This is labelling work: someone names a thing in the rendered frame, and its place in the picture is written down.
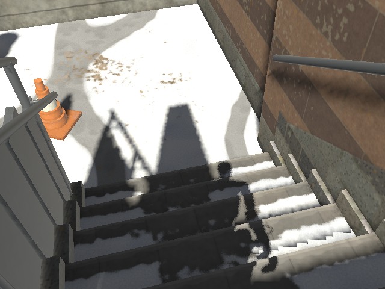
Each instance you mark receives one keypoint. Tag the stairs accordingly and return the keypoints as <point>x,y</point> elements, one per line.
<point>235,224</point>

